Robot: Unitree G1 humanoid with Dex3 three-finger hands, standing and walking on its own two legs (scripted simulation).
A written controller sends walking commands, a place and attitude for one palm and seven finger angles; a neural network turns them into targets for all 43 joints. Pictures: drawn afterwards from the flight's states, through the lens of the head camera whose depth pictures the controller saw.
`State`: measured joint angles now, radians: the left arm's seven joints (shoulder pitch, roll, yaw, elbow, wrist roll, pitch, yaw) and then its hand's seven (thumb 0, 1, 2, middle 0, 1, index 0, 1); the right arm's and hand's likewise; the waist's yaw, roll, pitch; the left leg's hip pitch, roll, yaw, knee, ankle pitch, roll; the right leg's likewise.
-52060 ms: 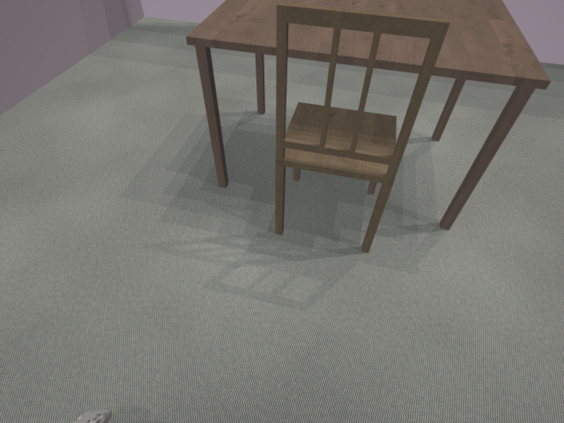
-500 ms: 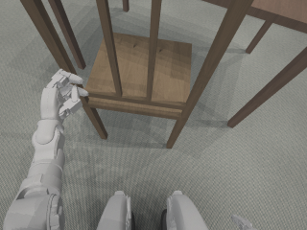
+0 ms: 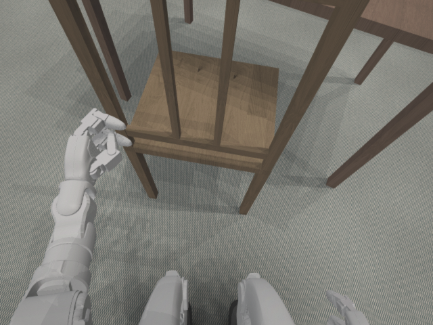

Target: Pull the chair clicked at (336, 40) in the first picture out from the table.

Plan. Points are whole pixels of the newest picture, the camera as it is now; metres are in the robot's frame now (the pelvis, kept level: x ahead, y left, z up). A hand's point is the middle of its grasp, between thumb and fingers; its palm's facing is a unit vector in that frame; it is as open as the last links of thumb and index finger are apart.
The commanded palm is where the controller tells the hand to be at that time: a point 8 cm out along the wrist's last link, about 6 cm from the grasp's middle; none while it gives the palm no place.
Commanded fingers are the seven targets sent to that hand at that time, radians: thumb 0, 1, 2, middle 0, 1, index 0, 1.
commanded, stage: open the thumb and straighten the fingers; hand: left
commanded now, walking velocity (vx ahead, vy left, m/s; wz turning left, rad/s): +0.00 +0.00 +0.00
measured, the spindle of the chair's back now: (169, 81) +0.55 +0.10 +0.06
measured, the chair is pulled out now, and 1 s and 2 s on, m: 0.13 0.13 0.13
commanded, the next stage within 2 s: draw the fingers out of the gap in 0.74 s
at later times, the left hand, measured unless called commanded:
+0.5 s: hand (119, 148) +0.42 +0.19 +0.02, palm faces +0.04 -1.00 -0.08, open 14.2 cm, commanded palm +0.40 +0.23 +0.02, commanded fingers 0.00 -0.55 0.20 -0.10 -0.29 -0.10 -0.29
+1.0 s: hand (113, 146) +0.43 +0.20 +0.02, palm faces +0.04 -1.00 -0.06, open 17.5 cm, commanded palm +0.39 +0.24 +0.02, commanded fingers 0.00 -0.55 0.20 0.00 0.00 0.00 0.00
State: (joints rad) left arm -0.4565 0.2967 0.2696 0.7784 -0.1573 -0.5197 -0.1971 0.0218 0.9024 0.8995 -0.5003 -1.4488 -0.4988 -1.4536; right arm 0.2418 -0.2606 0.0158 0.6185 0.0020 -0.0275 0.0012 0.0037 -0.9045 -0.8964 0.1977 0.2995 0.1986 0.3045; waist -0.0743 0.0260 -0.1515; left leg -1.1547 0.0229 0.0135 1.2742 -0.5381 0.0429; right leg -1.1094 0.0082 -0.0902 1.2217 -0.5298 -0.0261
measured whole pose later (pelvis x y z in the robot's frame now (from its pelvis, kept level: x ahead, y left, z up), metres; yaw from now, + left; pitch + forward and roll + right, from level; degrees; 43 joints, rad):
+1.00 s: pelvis +0.00 +0.00 +0.00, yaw -1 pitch +25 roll -3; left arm -0.48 0.34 0.32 0.83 -0.14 -0.52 -0.20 -0.01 -0.54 0.20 -0.01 -0.01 -0.01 -0.02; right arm 0.27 -0.26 0.01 0.62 0.00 0.00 0.01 0.00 -0.90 -0.90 0.20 0.30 0.20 0.30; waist -0.10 0.03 -0.15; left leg -1.15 0.03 0.02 1.26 -0.54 0.05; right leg -1.11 0.02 -0.08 1.21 -0.52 -0.02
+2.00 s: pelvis +0.00 +0.00 +0.00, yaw +1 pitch +22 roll -4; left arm 0.02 0.26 0.17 0.28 -0.24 -0.45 -0.24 -0.01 -0.54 0.22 -0.01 -0.02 -0.01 -0.02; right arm 0.17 -0.25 0.02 0.57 0.01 -0.12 -0.03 0.01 -0.90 -0.90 0.20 0.30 0.20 0.30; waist -0.02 0.03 -0.16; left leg -1.14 0.01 -0.01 1.30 -0.56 0.04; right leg -1.08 0.00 -0.11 1.24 -0.55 -0.03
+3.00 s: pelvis +0.00 +0.00 +0.00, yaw +1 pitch +22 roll -3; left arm -0.08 0.24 0.16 0.36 -0.20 -0.44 -0.19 -0.01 -0.50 0.30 -0.06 -0.08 -0.06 -0.08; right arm 0.20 -0.25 0.02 0.58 0.01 -0.11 -0.02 0.01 -0.90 -0.90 0.20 0.30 0.20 0.30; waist -0.04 0.03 -0.16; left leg -1.11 0.01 0.00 1.27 -0.55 0.04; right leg -1.06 0.01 -0.10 1.22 -0.54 -0.03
